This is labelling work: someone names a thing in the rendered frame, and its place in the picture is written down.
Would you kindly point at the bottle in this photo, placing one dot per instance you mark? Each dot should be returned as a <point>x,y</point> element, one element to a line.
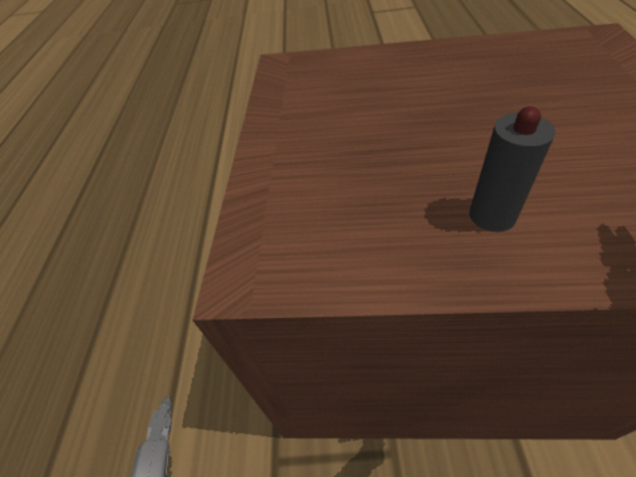
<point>519,144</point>

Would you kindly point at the left robot hand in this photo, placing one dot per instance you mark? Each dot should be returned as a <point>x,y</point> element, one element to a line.
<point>152,456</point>

